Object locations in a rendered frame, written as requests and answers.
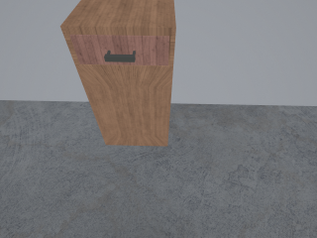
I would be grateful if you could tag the handle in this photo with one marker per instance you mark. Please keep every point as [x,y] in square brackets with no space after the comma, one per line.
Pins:
[119,58]

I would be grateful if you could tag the drawer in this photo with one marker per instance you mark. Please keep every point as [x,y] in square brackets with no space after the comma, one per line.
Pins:
[150,50]

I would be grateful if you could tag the cabinet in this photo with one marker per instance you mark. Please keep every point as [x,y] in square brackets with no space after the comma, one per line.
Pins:
[130,102]

